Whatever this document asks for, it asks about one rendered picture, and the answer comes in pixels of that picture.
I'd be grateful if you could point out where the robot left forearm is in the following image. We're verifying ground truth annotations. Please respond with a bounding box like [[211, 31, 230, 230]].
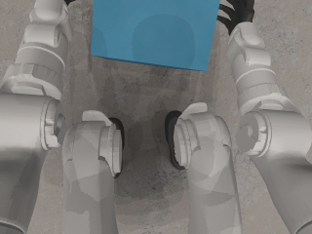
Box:
[[0, 0, 73, 100]]

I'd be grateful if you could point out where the left robot foot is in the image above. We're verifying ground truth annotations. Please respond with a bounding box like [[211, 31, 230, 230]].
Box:
[[108, 117, 125, 179]]

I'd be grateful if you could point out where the robot right forearm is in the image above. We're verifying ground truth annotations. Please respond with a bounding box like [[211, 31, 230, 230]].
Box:
[[225, 21, 312, 141]]

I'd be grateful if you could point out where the left robot upper arm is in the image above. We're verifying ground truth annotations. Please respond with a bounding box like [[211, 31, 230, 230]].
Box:
[[0, 92, 67, 234]]

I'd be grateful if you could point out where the carton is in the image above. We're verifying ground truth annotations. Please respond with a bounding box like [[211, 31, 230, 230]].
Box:
[[91, 0, 220, 71]]

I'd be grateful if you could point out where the right robot upper arm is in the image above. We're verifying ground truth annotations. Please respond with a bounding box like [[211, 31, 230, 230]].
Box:
[[235, 108, 312, 234]]

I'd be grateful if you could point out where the robot left thigh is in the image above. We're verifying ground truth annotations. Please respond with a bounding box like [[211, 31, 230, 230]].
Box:
[[62, 120, 122, 234]]

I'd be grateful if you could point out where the robot right hand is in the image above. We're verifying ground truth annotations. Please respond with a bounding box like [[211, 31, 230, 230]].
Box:
[[216, 0, 254, 36]]

